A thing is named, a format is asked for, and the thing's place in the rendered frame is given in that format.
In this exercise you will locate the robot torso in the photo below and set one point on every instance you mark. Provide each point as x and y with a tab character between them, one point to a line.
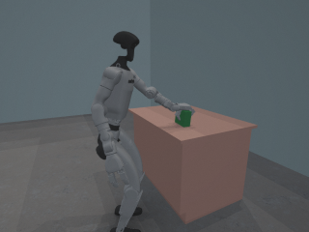
118	102

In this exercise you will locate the left robot hand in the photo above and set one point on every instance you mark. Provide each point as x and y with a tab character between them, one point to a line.
184	106

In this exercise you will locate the robot left forearm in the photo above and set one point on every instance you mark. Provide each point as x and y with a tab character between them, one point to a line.
158	98

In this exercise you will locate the robot left upper arm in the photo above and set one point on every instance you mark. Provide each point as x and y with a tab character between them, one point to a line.
140	85

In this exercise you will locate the right robot thigh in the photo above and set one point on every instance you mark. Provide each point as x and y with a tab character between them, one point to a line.
129	165

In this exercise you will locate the right robot hand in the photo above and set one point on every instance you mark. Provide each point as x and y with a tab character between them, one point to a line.
114	163

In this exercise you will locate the robot right forearm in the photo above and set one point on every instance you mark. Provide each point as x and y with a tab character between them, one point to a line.
106	136

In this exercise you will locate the table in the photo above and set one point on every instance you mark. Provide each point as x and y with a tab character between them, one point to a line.
197	169

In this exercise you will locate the sponge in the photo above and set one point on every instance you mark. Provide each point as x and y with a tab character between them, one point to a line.
185	118

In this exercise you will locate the robot right upper arm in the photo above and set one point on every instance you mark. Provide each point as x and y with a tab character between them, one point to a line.
111	76

